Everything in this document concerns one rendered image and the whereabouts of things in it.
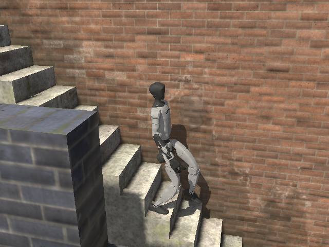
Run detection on stairs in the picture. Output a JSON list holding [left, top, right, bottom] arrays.
[[0, 25, 242, 247]]

